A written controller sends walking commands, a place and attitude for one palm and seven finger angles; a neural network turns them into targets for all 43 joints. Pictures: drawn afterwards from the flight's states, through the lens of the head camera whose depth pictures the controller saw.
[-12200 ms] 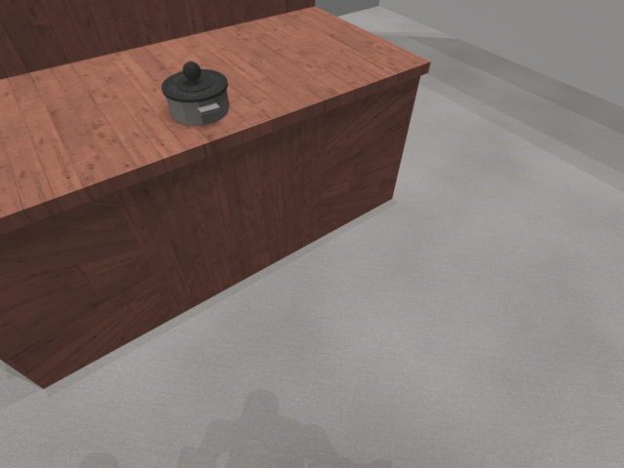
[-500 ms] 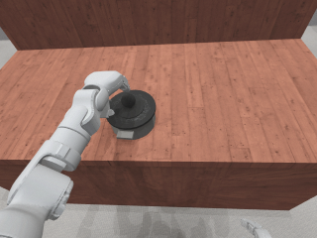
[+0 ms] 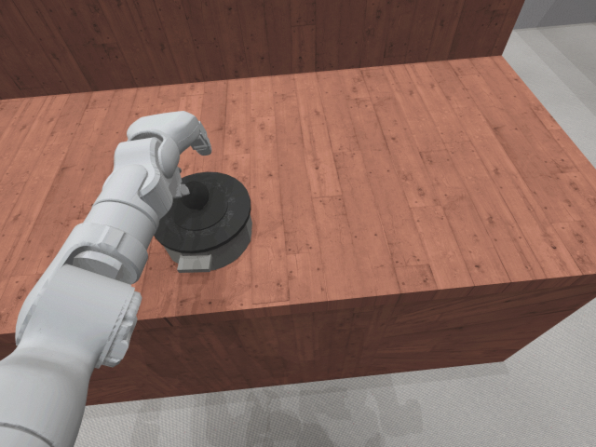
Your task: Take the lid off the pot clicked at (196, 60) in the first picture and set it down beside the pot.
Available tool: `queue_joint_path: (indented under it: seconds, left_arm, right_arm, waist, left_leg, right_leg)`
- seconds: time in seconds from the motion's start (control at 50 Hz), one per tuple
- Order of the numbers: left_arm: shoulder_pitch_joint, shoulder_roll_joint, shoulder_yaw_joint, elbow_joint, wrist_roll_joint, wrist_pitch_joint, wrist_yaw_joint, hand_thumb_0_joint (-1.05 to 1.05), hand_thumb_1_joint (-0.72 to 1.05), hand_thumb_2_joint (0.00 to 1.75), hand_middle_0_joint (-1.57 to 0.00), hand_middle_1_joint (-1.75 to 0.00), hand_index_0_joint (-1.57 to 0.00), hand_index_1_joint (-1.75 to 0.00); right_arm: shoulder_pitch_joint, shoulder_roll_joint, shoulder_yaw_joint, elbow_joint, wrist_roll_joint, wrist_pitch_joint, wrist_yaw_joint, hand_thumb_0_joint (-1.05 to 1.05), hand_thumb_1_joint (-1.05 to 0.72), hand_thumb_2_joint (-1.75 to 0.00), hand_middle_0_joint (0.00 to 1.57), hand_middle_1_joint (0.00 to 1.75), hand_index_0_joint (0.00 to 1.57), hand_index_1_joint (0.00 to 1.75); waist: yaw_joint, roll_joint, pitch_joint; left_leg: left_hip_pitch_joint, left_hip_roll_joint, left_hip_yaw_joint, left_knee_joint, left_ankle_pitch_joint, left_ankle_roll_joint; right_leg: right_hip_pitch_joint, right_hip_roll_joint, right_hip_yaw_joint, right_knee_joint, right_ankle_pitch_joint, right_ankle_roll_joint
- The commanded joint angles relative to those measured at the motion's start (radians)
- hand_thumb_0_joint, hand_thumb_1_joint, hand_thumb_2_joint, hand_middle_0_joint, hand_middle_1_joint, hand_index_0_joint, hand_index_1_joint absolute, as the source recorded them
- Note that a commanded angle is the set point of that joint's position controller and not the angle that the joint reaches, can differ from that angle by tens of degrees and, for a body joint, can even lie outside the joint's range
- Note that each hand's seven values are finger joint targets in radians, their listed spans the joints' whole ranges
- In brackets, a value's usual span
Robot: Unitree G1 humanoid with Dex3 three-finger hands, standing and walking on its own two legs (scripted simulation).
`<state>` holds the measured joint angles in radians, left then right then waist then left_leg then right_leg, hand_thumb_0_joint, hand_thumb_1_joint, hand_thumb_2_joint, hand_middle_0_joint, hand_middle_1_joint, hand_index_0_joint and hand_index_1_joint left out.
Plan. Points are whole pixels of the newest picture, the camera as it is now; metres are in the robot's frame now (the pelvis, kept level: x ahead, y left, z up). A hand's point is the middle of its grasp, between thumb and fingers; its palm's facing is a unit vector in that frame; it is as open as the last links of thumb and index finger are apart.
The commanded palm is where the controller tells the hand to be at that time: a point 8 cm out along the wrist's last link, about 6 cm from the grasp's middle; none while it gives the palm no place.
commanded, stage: move the open hand above the knob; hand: left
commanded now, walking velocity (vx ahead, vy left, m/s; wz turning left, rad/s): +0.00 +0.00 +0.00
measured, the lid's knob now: (194, 195) +0.51 +0.14 +0.02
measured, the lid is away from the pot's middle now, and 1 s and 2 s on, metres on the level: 0.00 0.00 0.00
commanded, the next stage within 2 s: lower the open fingers around the knob in 0.64 s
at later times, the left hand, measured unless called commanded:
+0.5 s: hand (170, 176) +0.47 +0.14 +0.11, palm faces -0.32 -0.04 -0.95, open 10.3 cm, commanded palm +0.47 +0.14 +0.17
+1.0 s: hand (186, 177) +0.48 +0.13 +0.10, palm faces -0.36 -0.04 -0.93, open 10.4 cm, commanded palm +0.48 +0.13 +0.15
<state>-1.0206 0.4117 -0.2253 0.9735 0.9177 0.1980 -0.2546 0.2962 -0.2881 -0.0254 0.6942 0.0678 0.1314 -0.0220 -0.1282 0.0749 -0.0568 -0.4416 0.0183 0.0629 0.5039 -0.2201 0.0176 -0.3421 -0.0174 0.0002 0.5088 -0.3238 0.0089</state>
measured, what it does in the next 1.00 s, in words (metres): stands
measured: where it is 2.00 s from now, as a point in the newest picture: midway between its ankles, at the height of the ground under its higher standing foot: outside the picture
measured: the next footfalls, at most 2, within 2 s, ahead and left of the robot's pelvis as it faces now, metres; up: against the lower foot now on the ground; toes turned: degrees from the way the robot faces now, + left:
none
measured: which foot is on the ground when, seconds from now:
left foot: down 0.00-1.00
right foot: down 0.00-1.00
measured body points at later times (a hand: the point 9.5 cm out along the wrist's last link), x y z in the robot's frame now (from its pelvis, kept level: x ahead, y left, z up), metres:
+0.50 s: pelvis +0.00 +0.01 +0.00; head +0.04 -0.02 +0.44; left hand +0.48 +0.14 +0.16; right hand +0.09 -0.24 -0.14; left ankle +0.01 +0.11 -0.73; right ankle -0.05 -0.13 -0.73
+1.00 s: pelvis +0.00 +0.00 +0.00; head +0.05 -0.02 +0.45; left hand +0.49 +0.13 +0.15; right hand +0.03 -0.27 -0.14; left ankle +0.01 +0.11 -0.73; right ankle -0.05 -0.13 -0.73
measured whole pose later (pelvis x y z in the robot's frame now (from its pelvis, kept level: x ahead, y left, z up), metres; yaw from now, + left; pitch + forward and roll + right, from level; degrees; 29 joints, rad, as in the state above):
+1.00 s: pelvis +0.00 +0.00 +0.00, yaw +0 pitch +10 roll +0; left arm -1.05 0.37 -0.25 1.05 0.92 0.20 -0.23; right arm 0.31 -0.28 -0.02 0.72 0.06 0.11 -0.03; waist -0.13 0.07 -0.07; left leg -0.47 0.02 0.06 0.51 -0.22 0.02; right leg -0.37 -0.02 0.00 0.52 -0.32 0.01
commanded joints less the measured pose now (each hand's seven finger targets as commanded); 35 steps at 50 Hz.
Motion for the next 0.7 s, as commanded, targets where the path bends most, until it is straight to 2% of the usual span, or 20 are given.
queue_joint_path:
  seconds: [0.0,0.06,0.08,0.1,0.12,0.14,0.18,0.2,0.24,0.28,0.32,0.38,0.42,0.44,0.48,0.52,0.58,0.6,0.64,0.68]
  left_arm:
    - [-0.498,0.253,0.086,-0.204,0.012,-0.026,0.03,0.0,-0.3,1.36,-0.8,-0.08,-0.8,-0.08]
    - [-0.48,0.223,0.056,-0.164,0.012,-0.021,0.027,0.0,-0.3,1.36,-0.8,-0.08,-0.8,-0.08]
    - [-0.502,0.217,0.057,-0.195,0.004,-0.029,0.023,0.0,-0.3,1.36,-0.8,-0.08,-0.8,-0.08]
    - [-0.555,0.229,0.056,-0.263,0.001,-0.036,0.025,0.0,-0.3,1.36,-0.8,-0.08,-0.8,-0.08]
    - [-0.597,0.203,0.032,-0.324,0.004,-0.05,0.026,0.0,-0.3,1.36,-0.8,-0.08,-0.8,-0.08]
    - [-0.57,0.178,0.023,-0.304,0.002,-0.051,0.027,0.0,-0.3,1.36,-0.8,-0.08,-0.8,-0.08]
    - [-0.497,0.218,0.067,-0.228,0.0,-0.048,0.03,0.0,-0.3,1.36,-0.8,-0.08,-0.8,-0.08]
    - [-0.505,0.167,0.021,-0.205,-0.003,-0.037,0.031,0.0,-0.3,1.36,-0.8,-0.08,-0.8,-0.08]
    - [-0.541,0.151,0.012,-0.238,-0.004,-0.03,0.039,0.0,-0.3,1.36,-0.8,-0.08,-0.8,-0.08]
    - [-0.547,0.181,0.041,-0.254,-0.006,-0.034,0.042,0.0,-0.3,1.36,-0.8,-0.08,-0.8,-0.08]
    - [-0.575,0.155,0.011,-0.257,0.003,-0.027,0.046,0.0,-0.3,1.36,-0.8,-0.08,-0.8,-0.08]
    - [-0.524,0.166,0.034,-0.152,-0.001,-0.007,0.05,0.0,-0.3,1.36,-0.8,-0.08,-0.8,-0.08]
    - [-0.602,0.12,-0.02,-0.193,0.002,-0.001,0.049,0.0,-0.3,1.36,-0.8,-0.08,-0.8,-0.08]
    - [-0.621,0.118,-0.017,-0.197,0.0,0.0,0.051,0.0,-0.3,1.36,-0.8,-0.08,-0.8,-0.08]
    - [-0.617,0.176,0.036,-0.209,0.003,-0.013,0.052,0.0,-0.3,1.36,-0.8,-0.08,-0.8,-0.08]
    - [-0.597,0.124,-0.011,-0.157,0.012,-0.004,0.051,0.0,-0.3,1.36,-0.8,-0.08,-0.8,-0.08]
    - [-0.58,0.142,0.016,-0.126,0.007,0.004,0.057,0.0,-0.3,1.36,-0.8,-0.08,-0.8,-0.08]
    - [-0.567,0.114,-0.008,-0.087,0.006,0.013,0.056,0.0,-0.3,1.36,-0.8,-0.08,-0.8,-0.08]
    - [-0.646,0.154,0.01,-0.141,0.01,0.01,0.061,0.0,-0.3,1.36,-0.8,-0.08,-0.8,-0.08]
    - [-0.649,0.143,0.008,-0.165,0.013,-0.004,0.058,0.0,-0.3,1.36,-0.8,-0.08,-0.8,-0.08]
  right_arm:
    - [-0.009,-0.121,-0.041,-0.105,-0.01,-0.035,-0.003,0.0,-0.9,-0.9,0.2,0.3,0.2,0.3]
    - [-0.006,-0.125,-0.037,-0.095,-0.003,-0.03,0.001,0.0,-0.9,-0.9,0.2,0.3,0.2,0.3]
    - [-0.01,-0.124,-0.039,-0.098,-0.005,-0.031,0.001,0.0,-0.9,-0.9,0.2,0.3,0.2,0.3]
    - [-0.013,-0.124,-0.041,-0.1,-0.007,-0.031,0.002,0.0,-0.9,-0.9,0.2,0.3,0.2,0.3]
    - [-0.018,-0.115,-0.042,-0.107,-0.005,-0.038,0.005,0.0,-0.9,-0.9,0.2,0.3,0.2,0.3]
    - [-0.014,-0.109,-0.046,-0.102,-0.009,-0.04,0.007,0.0,-0.9,-0.9,0.2,0.3,0.2,0.3]
    - [-0.003,-0.12,-0.043,-0.089,-0.008,-0.032,0.009,0.0,-0.9,-0.9,0.2,0.3,0.2,0.3]
    - [-0.012,-0.118,-0.039,-0.086,-0.008,-0.025,0.012,0.0,-0.9,-0.9,0.2,0.3,0.2,0.3]
    - [-0.02,-0.113,-0.042,-0.089,-0.008,-0.027,0.017,0.0,-0.9,-0.9,0.2,0.3,0.2,0.3]
    - [-0.025,-0.116,-0.039,-0.092,-0.01,-0.029,0.017,0.0,-0.9,-0.9,0.2,0.3,0.2,0.3]
    - [-0.032,-0.111,-0.037,-0.09,-0.01,-0.024,0.018,0.0,-0.9,-0.9,0.2,0.3,0.2,0.3]
    - [-0.03,-0.116,-0.031,-0.084,-0.007,-0.02,0.015,0.0,-0.9,-0.9,0.2,0.3,0.2,0.3]
    - [-0.04,-0.113,-0.028,-0.086,-0.004,-0.019,0.013,0.0,-0.9,-0.9,0.2,0.3,0.2,0.3]
    - [-0.039,-0.109,-0.032,-0.085,-0.006,-0.023,0.011,0.0,-0.9,-0.9,0.2,0.3,0.2,0.3]
    - [-0.031,-0.113,-0.031,-0.09,-0.011,-0.032,0.005,0.0,-0.9,-0.9,0.2,0.3,0.2,0.3]
    - [-0.03,-0.108,-0.028,-0.084,-0.008,-0.029,0.005,0.0,-0.9,-0.9,0.2,0.3,0.2,0.3]
    - [-0.027,-0.114,-0.027,-0.082,-0.008,-0.031,0.003,0.0,-0.9,-0.9,0.2,0.3,0.2,0.3]
    - [-0.025,-0.114,-0.026,-0.077,-0.009,-0.029,0.001,0.0,-0.9,-0.9,0.2,0.3,0.2,0.3]
    - [-0.018,-0.116,-0.026,-0.074,-0.008,-0.035,-0.002,0.0,-0.9,-0.9,0.2,0.3,0.2,0.3]
    - [-0.016,-0.113,-0.028,-0.081,-0.009,-0.046,-0.005,0.0,-0.9,-0.9,0.2,0.3,0.2,0.3]
  waist:
    - [0.017,-0.089,-0.431]
    - [0.011,-0.107,-0.387]
    - [0.012,-0.091,-0.397]
    - [0.008,-0.071,-0.431]
    - [0.005,-0.027,-0.482]
    - [0.005,-0.021,-0.467]
    - [0.013,-0.064,-0.43]
    - [0.006,-0.074,-0.402]
    - [0.007,-0.066,-0.421]
    - [0.016,-0.066,-0.45]
    - [0.007,-0.052,-0.451]
    - [0.011,-0.12,-0.389]
    - [-0.004,-0.087,-0.405]
    - [-0.005,-0.07,-0.406]
    - [0.004,-0.087,-0.456]
    - [-0.004,-0.084,-0.428]
    - [0.003,-0.114,-0.404]
    - [-0.003,-0.112,-0.382]
    - [-0.006,-0.084,-0.408]
    - [-0.005,-0.088,-0.441]
  left_leg:
    - [0.354,-0.048,-0.032,0.038,0.372,0.073]
    - [0.335,-0.048,-0.032,0.026,0.334,0.067]
    - [0.341,-0.049,-0.031,0.031,0.356,0.069]
    - [0.378,-0.045,-0.037,0.032,0.367,0.069]
    - [0.432,-0.047,-0.049,0.037,0.405,0.068]
    - [0.454,-0.042,-0.058,0.048,0.443,0.068]
    - [0.415,-0.04,-0.056,0.045,0.439,0.066]
    - [0.397,-0.039,-0.053,0.039,0.412,0.062]
    - [0.412,-0.039,-0.053,0.04,0.396,0.061]
    - [0.415,-0.044,-0.059,0.045,0.419,0.061]
    - [0.427,-0.041,-0.059,0.043,0.411,0.058]
    - [0.357,-0.041,-0.057,0.029,0.345,0.056]
    - [0.376,-0.042,-0.059,0.024,0.328,0.053]
    - [0.392,-0.038,-0.062,0.027,0.323,0.053]
    - [0.407,-0.04,-0.066,0.035,0.352,0.058]
    - [0.396,-0.041,-0.062,0.032,0.34,0.055]
    - [0.354,-0.039,-0.062,0.019,0.298,0.053]
    - [0.339,-0.04,-0.055,0.019,0.28,0.055]
    - [0.356,-0.039,-0.057,0.015,0.27,0.055]
    - [0.372,-0.04,-0.063,0.022,0.293,0.057]
  right_leg:
    - [0.035,0.043,-0.032,-0.043,0.551,-0.027]
    - [-0.006,0.048,-0.043,-0.047,0.495,-0.028]
    - [-0.002,0.044,-0.038,-0.047,0.514,-0.03]
    - [0.005,0.044,-0.039,-0.042,0.516,-0.029]
    - [-0.011,0.047,-0.041,-0.036,0.51,-0.031]
    - [-0.038,0.05,-0.049,-0.033,0.5,-0.033]
    - [-0.044,0.052,-0.049,-0.039,0.494,-0.034]
    - [-0.054,0.052,-0.055,-0.034,0.478,-0.033]
    - [-0.06,0.052,-0.056,-0.033,0.466,-0.034]
    - [-0.046,0.048,-0.05,-0.029,0.483,-0.037]
    - [-0.064,0.051,-0.055,-0.027,0.467,-0.035]
    - [-0.062,0.051,-0.055,-0.035,0.43,-0.037]
    - [-0.08,0.051,-0.057,-0.032,0.412,-0.036]
    - [-0.088,0.05,-0.058,-0.032,0.396,-0.038]
    - [-0.062,0.049,-0.047,-0.033,0.425,-0.039]
    - [-0.084,0.052,-0.053,-0.031,0.409,-0.037]
    - [-0.072,0.05,-0.05,-0.039,0.383,-0.039]
    - [-0.077,0.051,-0.052,-0.039,0.375,-0.037]
    - [-0.071,0.049,-0.047,-0.04,0.374,-0.037]
    - [-0.066,0.05,-0.046,-0.04,0.389,-0.039]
